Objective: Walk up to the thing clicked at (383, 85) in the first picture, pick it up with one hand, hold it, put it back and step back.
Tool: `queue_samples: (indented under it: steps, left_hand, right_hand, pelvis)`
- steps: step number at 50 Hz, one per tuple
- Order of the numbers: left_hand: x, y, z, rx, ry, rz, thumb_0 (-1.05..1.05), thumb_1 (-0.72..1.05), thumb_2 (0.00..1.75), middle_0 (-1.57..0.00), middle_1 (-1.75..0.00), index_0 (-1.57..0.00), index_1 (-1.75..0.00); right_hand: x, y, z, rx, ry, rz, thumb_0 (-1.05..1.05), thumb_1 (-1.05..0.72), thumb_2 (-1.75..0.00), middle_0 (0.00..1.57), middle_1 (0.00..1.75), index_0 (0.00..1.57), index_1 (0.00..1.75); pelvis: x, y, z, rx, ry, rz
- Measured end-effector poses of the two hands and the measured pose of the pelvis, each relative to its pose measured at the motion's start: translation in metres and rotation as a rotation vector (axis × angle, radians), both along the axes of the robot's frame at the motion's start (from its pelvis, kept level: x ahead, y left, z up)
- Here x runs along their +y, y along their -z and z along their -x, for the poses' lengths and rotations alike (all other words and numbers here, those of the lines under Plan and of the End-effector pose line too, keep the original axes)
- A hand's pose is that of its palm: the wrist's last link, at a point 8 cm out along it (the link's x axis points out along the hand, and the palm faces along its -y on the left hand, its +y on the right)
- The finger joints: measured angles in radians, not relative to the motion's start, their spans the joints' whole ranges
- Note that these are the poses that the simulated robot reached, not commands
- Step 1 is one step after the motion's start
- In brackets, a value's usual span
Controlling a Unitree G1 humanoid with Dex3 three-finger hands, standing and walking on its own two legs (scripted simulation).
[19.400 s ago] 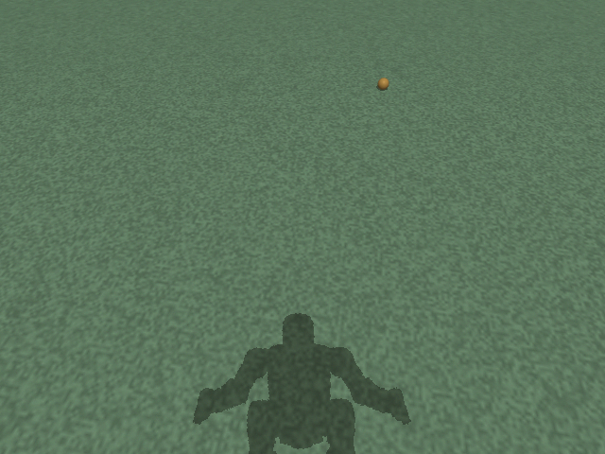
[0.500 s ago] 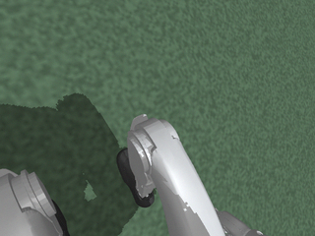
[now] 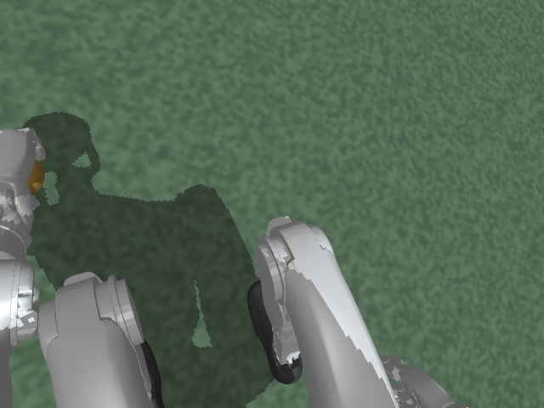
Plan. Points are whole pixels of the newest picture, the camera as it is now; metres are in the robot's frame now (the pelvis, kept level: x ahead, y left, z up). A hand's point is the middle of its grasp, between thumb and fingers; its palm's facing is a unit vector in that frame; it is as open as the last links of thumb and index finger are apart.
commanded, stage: settle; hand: left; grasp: from above
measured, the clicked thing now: (15, 175) +0.48 +0.26 -0.21
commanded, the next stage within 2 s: lift in 0.30 s
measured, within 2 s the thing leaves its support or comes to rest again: neither
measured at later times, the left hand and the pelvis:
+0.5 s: hand (1, 175) +0.46 +0.25 -0.14, palm faces -0.43 -0.07 -0.90, open 8.7 cm; pelvis -0.01 +0.00 +0.02, yaw +4 degrees
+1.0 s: hand out of the picture +0.40 +0.27 -0.01, palm faces -0.46 -0.10 -0.88, open 8.7 cm; pelvis -0.01 +0.00 +0.11, yaw +6 degrees
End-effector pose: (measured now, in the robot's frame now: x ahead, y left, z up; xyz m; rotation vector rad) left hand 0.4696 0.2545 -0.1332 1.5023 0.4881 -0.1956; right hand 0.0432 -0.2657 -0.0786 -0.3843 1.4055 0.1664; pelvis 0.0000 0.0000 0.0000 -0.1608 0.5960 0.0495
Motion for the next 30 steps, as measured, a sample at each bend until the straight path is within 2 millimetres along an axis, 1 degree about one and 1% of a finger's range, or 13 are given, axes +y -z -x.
queue_samples:
  steps: [6,14,23,30]
  left_hand:
    - [-0.001,-0.019,0.005,0.028,0.003,0.012,-0.02,0.1,0.48,-0.65,-0.82,-0.74,-0.75]
    - [-0.005,-0.034,0.009,0.047,0.044,0.014,-0.02,0.1,0.46,-0.67,-0.79,-0.76,-0.73]
    - [-0.004,-0.051,0.005,0.013,0.056,0.012,-0.01,0.09,0.45,-0.7,-0.73,-0.79,-0.69]
    - [0.005,-0.071,0.009,0.016,-0.003,0.015,-0.01,0.09,0.43,-0.72,-0.71,-0.8,-0.67]
  right_hand:
    - [-0.003,0.007,-0.01,-0.028,0.02,0.007,0.0,-0.92,-0.9,0.2,0.3,0.2,0.29]
    - [-0.008,0.009,-0.009,-0.022,0.056,0.046,0.0,-0.92,-0.9,0.2,0.3,0.2,0.29]
    - [-0.01,0.0,0.0,0.0,0.102,0.101,0.0,-0.92,-0.9,0.2,0.3,0.2,0.29]
    - [-0.008,-0.012,0.003,0.003,0.148,0.118,0.0,-0.92,-0.9,0.2,0.3,0.2,0.29]
  pelvis:
    - [-0.002,-0.003,0.004,0.0,-0.014,-0.02]
    - [-0.006,-0.008,0.006,-0.003,-0.027,-0.04]
    - [-0.005,-0.017,0.006,0.016,-0.031,-0.046]
    - [-0.003,-0.031,0.005,0.039,-0.038,-0.049]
